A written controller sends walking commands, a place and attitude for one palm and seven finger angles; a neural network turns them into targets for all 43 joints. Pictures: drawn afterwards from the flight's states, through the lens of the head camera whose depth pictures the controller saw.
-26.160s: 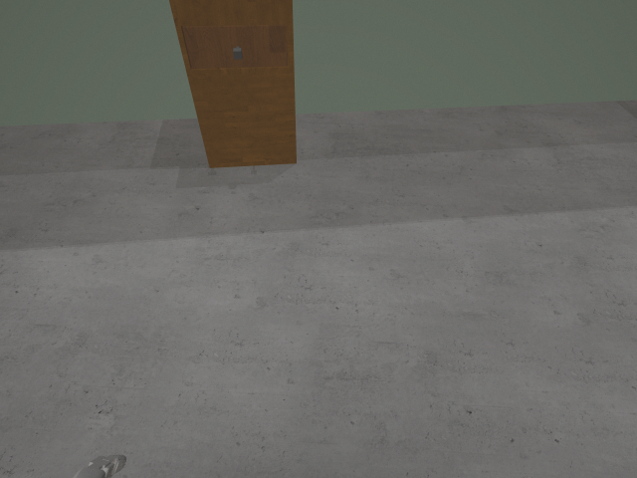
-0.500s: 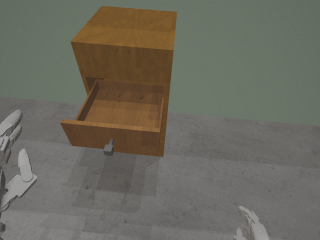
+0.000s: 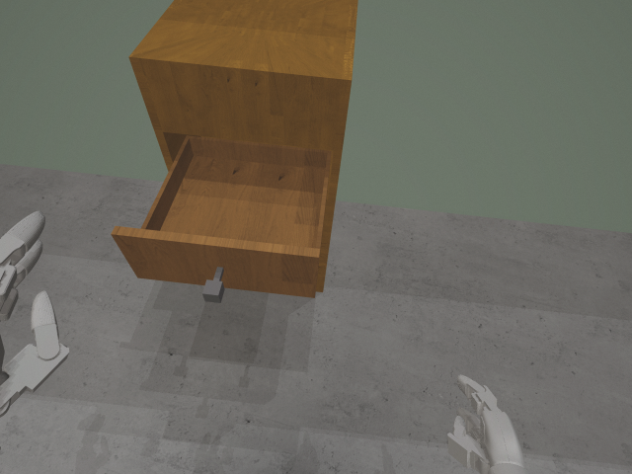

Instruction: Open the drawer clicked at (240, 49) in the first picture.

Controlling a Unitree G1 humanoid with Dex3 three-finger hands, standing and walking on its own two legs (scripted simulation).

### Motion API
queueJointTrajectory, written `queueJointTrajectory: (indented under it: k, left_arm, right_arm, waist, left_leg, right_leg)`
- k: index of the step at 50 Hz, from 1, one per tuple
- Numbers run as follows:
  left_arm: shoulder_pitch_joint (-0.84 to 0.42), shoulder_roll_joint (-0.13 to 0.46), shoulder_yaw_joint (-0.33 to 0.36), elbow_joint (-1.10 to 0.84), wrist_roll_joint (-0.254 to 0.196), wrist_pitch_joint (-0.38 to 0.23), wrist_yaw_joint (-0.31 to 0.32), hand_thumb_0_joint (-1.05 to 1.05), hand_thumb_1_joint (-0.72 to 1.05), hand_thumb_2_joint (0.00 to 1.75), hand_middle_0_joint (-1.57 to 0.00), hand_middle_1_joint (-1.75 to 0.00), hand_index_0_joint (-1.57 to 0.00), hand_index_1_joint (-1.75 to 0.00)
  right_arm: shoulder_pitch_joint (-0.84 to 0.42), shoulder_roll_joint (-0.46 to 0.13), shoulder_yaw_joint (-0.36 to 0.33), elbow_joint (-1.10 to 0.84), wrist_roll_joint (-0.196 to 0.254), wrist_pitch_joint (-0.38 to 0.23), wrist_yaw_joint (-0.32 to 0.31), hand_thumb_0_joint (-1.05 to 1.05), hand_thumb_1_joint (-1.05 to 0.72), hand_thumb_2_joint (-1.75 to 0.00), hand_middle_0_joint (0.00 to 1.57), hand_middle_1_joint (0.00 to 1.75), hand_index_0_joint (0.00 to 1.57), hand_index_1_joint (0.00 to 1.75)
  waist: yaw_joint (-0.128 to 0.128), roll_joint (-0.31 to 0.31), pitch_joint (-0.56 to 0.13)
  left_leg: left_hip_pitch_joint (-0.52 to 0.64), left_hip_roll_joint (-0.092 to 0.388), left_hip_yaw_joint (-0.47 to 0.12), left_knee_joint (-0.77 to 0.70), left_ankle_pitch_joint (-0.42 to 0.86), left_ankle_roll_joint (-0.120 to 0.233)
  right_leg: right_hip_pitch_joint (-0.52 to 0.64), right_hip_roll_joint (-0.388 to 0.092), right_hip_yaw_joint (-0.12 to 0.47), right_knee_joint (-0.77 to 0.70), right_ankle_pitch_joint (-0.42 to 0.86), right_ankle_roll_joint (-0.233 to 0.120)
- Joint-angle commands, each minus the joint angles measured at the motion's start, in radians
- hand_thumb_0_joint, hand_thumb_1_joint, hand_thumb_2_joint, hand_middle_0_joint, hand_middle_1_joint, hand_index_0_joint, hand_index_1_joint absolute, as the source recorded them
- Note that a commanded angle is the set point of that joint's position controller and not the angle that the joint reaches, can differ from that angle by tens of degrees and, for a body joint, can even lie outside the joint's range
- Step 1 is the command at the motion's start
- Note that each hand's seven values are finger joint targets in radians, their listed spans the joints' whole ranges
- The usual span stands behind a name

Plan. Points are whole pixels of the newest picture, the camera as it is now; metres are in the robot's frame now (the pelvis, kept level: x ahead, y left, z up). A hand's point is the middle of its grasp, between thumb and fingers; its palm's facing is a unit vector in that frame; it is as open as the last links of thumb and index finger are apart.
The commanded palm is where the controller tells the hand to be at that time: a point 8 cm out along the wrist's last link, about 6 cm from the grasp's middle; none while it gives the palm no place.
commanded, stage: stop stepping back and stand still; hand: left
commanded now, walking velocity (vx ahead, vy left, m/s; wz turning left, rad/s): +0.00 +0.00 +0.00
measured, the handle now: (216, 283) +0.46 +0.21 -0.19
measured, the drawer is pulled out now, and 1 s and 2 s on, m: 0.30 0.30 0.30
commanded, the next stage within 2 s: let the arm hang, fingers relaxed in 0.02 s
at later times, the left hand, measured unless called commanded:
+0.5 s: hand out of the picture -0.02 +0.18 -0.18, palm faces +0.00 -0.99 -0.16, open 7.1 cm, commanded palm none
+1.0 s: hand out of the picture -0.03 +0.15 -0.17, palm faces +0.03 -0.98 -0.18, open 7.3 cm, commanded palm none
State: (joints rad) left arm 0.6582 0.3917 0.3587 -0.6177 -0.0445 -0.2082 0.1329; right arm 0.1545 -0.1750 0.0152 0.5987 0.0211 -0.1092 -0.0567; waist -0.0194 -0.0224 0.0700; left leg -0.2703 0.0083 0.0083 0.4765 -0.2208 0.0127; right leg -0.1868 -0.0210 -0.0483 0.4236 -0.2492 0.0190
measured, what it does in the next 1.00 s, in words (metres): stands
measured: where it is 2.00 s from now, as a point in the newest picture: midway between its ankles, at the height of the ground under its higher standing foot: outside the picture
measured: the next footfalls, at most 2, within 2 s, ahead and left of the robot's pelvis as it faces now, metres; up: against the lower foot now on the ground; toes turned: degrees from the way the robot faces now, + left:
none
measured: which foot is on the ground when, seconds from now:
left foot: down 0.00-1.00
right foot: down 0.00-1.00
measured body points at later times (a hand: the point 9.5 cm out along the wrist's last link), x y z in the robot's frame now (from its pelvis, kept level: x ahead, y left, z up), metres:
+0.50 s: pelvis -0.01 +0.00 +0.00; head +0.02 +0.02 +0.45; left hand -0.02 +0.23 -0.17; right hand +0.01 -0.24 -0.14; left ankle +0.02 +0.11 -0.74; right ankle -0.02 -0.13 -0.74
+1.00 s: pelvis -0.01 -0.01 +0.00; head +0.00 -0.02 +0.45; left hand -0.03 +0.20 -0.16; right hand -0.03 -0.20 -0.17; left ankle +0.02 +0.11 -0.74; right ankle -0.02 -0.13 -0.74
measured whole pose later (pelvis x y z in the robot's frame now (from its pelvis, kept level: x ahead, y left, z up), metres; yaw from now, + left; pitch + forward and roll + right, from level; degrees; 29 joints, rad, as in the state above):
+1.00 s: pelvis -0.01 -0.01 +0.00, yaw +0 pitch -2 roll +0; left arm 0.32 0.11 0.00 1.12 0.01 0.00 0.04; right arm 0.32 -0.10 0.00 1.11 -0.01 0.01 -0.03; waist -0.01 0.03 0.05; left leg -0.21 0.00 0.01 0.44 -0.19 0.00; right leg -0.16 -0.03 -0.05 0.45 -0.26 0.00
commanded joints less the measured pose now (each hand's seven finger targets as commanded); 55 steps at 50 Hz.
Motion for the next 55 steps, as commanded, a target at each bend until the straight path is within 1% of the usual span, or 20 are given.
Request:
queueJointTrajectory:
  k: [1, 5, 6, 7, 8, 9, 11, 12, 14, 16, 18, 21, 24, 26, 27, 33, 41, 46, 47, 55]
  left_arm:
    - [0.019, 0.133, 0.119, -0.205, -0.009, -0.060, 0.026, 0.00, 0.90, 0.90, -0.20, -0.30, -0.20, -0.30]
    - [0.017, 0.131, 0.117, -0.203, -0.009, -0.058, 0.026, 0.00, 0.90, 0.90, -0.20, -0.30, -0.20, -0.30]
    - [-0.156, 0.002, -0.261, 0.685, 0.102, 0.095, -0.102, 0.00, 0.90, 0.90, -0.20, -0.30, -0.20, -0.30]
    - [-0.144, -0.045, -0.246, 0.736, 0.095, 0.170, -0.119, 0.00, 0.90, 0.90, -0.20, -0.30, -0.20, -0.30]
    - [-0.168, -0.046, -0.254, 0.774, 0.085, 0.183, -0.121, 0.00, 0.90, 0.90, -0.20, -0.30, -0.20, -0.30]
    - [-0.199, -0.041, -0.258, 0.825, 0.083, 0.186, -0.123, 0.00, 0.90, 0.90, -0.20, -0.30, -0.20, -0.30]
    - [-0.277, -0.020, -0.273, 0.954, 0.083, 0.193, -0.121, 0.00, 0.90, 0.90, -0.20, -0.30, -0.20, -0.30]
    - [-0.323, -0.013, -0.280, 1.028, 0.082, 0.199, -0.117, 0.00, 0.90, 0.90, -0.20, -0.30, -0.20, -0.30]
    - [-0.364, -0.015, -0.295, 1.167, 0.076, 0.215, -0.112, 0.00, 0.90, 0.90, -0.20, -0.30, -0.20, -0.30]
    - [-0.365, -0.024, -0.311, 1.306, 0.069, 0.223, -0.109, 0.00, 0.90, 0.90, -0.20, -0.30, -0.20, -0.30]
    - [-0.357, -0.028, -0.322, 1.416, 0.066, 0.225, -0.111, 0.00, 0.90, 0.90, -0.20, -0.30, -0.20, -0.30]
    - [-0.324, -0.045, -0.329, 1.538, 0.062, 0.216, -0.114, 0.00, 0.90, 0.90, -0.20, -0.30, -0.20, -0.30]
    - [-0.292, -0.076, -0.331, 1.620, 0.059, 0.211, -0.111, 0.00, 0.90, 0.90, -0.20, -0.30, -0.20, -0.30]
    - [-0.270, -0.094, -0.339, 1.664, 0.057, 0.208, -0.110, 0.00, 0.90, 0.90, -0.20, -0.30, -0.20, -0.30]
    - [-0.262, -0.100, -0.340, 1.682, 0.057, 0.208, -0.108, 0.00, 0.90, 0.90, -0.20, -0.30, -0.20, -0.30]
    - [-0.219, -0.133, -0.350, 1.745, 0.054, 0.212, -0.098, 0.00, 0.90, 0.90, -0.20, -0.30, -0.20, -0.30]
    - [-0.206, -0.159, -0.349, 1.756, 0.055, 0.210, -0.088, 0.00, 0.90, 0.90, -0.20, -0.30, -0.20, -0.30]
    - [-0.219, -0.169, -0.343, 1.745, 0.055, 0.208, -0.086, 0.00, 0.90, 0.90, -0.20, -0.30, -0.20, -0.30]
    - [-0.221, -0.170, -0.341, 1.741, 0.057, 0.207, -0.086, 0.00, 0.90, 0.90, -0.20, -0.30, -0.20, -0.30]
    - [-0.258, -0.175, -0.335, 1.726, 0.055, 0.205, -0.090, 0.00, 0.90, 0.90, -0.20, -0.30, -0.20, -0.30]
  right_arm:
    - [-0.060, -0.123, -0.050, -0.153, 0.006, -0.038, -0.014, 0.00, -0.90, -0.90, 0.20, 0.30, 0.20, 0.30]
    - [-0.062, -0.126, -0.052, -0.159, 0.007, -0.030, -0.016, 0.00, -0.90, -0.90, 0.20, 0.30, 0.20, 0.30]
    - [-0.089, -0.307, -0.110, 0.103, -0.006, -0.080, 0.072, 0.00, -0.90, -0.90, 0.20, 0.30, 0.20, 0.30]
    - [0.011, -0.227, -0.107, 0.125, -0.014, -0.031, 0.069, 0.00, -0.90, -0.90, 0.20, 0.30, 0.20, 0.30]
    - [0.046, -0.214, -0.087, 0.106, -0.016, 0.003, 0.066, 0.00, -0.90, -0.90, 0.20, 0.30, 0.20, 0.30]
    - [0.039, -0.209, -0.074, 0.095, -0.018, 0.023, 0.063, 0.00, -0.90, -0.90, 0.20, 0.30, 0.20, 0.30]
    - [0.033, -0.211, -0.060, 0.103, -0.030, 0.048, 0.056, 0.00, -0.90, -0.90, 0.20, 0.30, 0.20, 0.30]
    - [0.030, -0.220, -0.063, 0.112, -0.036, 0.059, 0.056, 0.00, -0.90, -0.90, 0.20, 0.30, 0.20, 0.30]
    - [0.018, -0.206, -0.048, 0.148, -0.040, 0.081, 0.052, 0.00, -0.90, -0.90, 0.20, 0.30, 0.20, 0.30]
    - [0.020, -0.183, -0.032, 0.195, -0.039, 0.095, 0.049, 0.00, -0.90, -0.90, 0.20, 0.30, 0.20, 0.30]
    - [0.040, -0.168, -0.023, 0.242, -0.036, 0.102, 0.046, 0.00, -0.90, -0.90, 0.20, 0.30, 0.20, 0.30]
    - [0.082, -0.143, -0.020, 0.309, -0.030, 0.103, 0.041, 0.00, -0.90, -0.90, 0.20, 0.30, 0.20, 0.30]
    - [0.140, -0.116, -0.021, 0.363, -0.030, 0.105, 0.032, 0.00, -0.90, -0.90, 0.20, 0.30, 0.20, 0.30]
    - [0.174, -0.103, -0.023, 0.398, -0.027, 0.106, 0.029, 0.00, -0.90, -0.90, 0.20, 0.30, 0.20, 0.30]
    - [0.192, -0.099, -0.023, 0.408, -0.024, 0.108, 0.026, 0.00, -0.90, -0.90, 0.20, 0.30, 0.20, 0.30]
    - [0.255, -0.066, -0.026, 0.470, -0.024, 0.114, 0.021, 0.00, -0.90, -0.90, 0.20, 0.30, 0.20, 0.30]
    - [0.281, -0.029, -0.028, 0.503, -0.026, 0.116, 0.021, 0.00, -0.90, -0.90, 0.20, 0.30, 0.20, 0.30]
    - [0.279, -0.008, -0.028, 0.508, -0.030, 0.114, 0.021, 0.00, -0.90, -0.90, 0.20, 0.30, 0.20, 0.30]
    - [0.272, -0.009, -0.029, 0.504, -0.028, 0.115, 0.021, 0.00, -0.90, -0.90, 0.20, 0.30, 0.20, 0.30]
    - [0.267, 0.001, -0.029, 0.503, -0.033, 0.111, 0.018, 0.00, -0.90, -0.90, 0.20, 0.30, 0.20, 0.30]
  waist:
    - [0.000, 0.070, -0.171]
    - [0.000, 0.077, -0.168]
    - [-0.029, 0.092, -0.100]
    - [-0.016, 0.050, -0.215]
    - [-0.003, -0.014, -0.246]
    - [0.007, -0.070, -0.242]
    - [0.010, -0.153, -0.205]
    - [0.008, -0.128, -0.170]
    - [0.019, -0.013, -0.105]
    - [0.027, 0.084, -0.072]
    - [0.030, 0.124, -0.045]
    - [0.027, 0.147, -0.050]
    - [0.024, 0.154, -0.055]
    - [0.020, 0.132, -0.047]
    - [0.019, 0.077, -0.028]
    - [0.016, 0.044, 0.032]
    - [0.013, -0.004, 0.052]
    - [0.012, 0.015, 0.056]
    - [0.016, -0.007, 0.067]
    - [0.014, 0.054, 0.069]
  left_leg:
    - [0.062, 0.085, -0.047, -0.073, 0.216, 0.015]
    - [0.056, 0.084, -0.045, -0.075, 0.203, 0.015]
    - [-0.028, 0.097, -0.078, 0.061, 0.299, 0.017]
    - [0.074, 0.104, -0.055, 0.068, 0.388, 0.004]
    - [0.047, 0.117, -0.102, 0.063, 0.353, 0.024]
    - [0.024, 0.114, -0.117, 0.058, 0.328, 0.037]
    - [0.008, 0.087, -0.114, 0.060, 0.292, 0.031]
    - [0.019, 0.082, -0.110, 0.042, 0.302, 0.028]
    - [-0.002, 0.079, -0.111, -0.024, 0.301, 0.029]
    - [-0.001, 0.079, -0.108, -0.082, 0.230, 0.025]
    - [-0.003, 0.080, -0.109, -0.120, 0.132, 0.025]
    - [0.027, 0.068, -0.100, -0.145, 0.014, 0.019]
    - [0.053, 0.074, -0.105, -0.155, 0.008, 0.025]
    - [0.067, 0.074, -0.101, -0.155, 0.000, 0.025]
    - [0.075, 0.083, -0.107, -0.158, 0.012, 0.029]
    - [0.050, 0.082, -0.104, -0.169, -0.029, 0.031]
    - [0.043, 0.073, -0.083, -0.149, -0.032, 0.026]
    - [0.043, 0.066, -0.071, -0.134, 0.005, 0.023]
    - [0.046, 0.071, -0.070, -0.129, 0.017, 0.024]
    - [0.037, 0.066, -0.063, -0.121, 0.044, 0.016]
  right_leg:
    - [0.074, -0.056, 0.038, -0.025, 0.263, -0.018]
    - [0.078, -0.055, 0.038, -0.029, 0.250, -0.018]
    - [-0.086, -0.103, 0.013, 0.111, 0.310, -0.033]
    - [-0.072, -0.102, 0.054, 0.072, 0.312, -0.021]
    - [-0.045, -0.084, 0.041, 0.084, 0.251, -0.024]
    - [-0.023, -0.078, 0.042, 0.077, 0.241, -0.026]
    - [0.008, -0.093, 0.072, 0.055, 0.288, -0.043]
    - [-0.008, -0.096, 0.074, 0.067, 0.285, -0.060]
    - [0.017, -0.078, 0.073, 0.046, 0.228, -0.052]
    - [0.033, -0.067, 0.072, 0.007, 0.126, -0.039]
    - [0.045, -0.062, 0.066, -0.031, 0.057, -0.035]
    - [0.040, -0.069, 0.076, -0.070, 0.017, -0.043]
    - [0.043, -0.065, 0.064, -0.085, 0.025, -0.048]
    - [0.029, -0.067, 0.061, -0.092, 0.024, -0.051]
    - [0.015, -0.065, 0.047, -0.094, 0.022, -0.052]
    - [-0.018, -0.066, 0.045, -0.092, -0.022, -0.055]
    - [-0.052, -0.066, 0.060, -0.087, -0.054, -0.057]
    - [-0.054, -0.066, 0.066, -0.086, -0.042, -0.060]
    - [-0.067, -0.066, 0.058, -0.089, -0.040, -0.059]
    - [-0.043, -0.066, 0.069, -0.097, -0.010, -0.063]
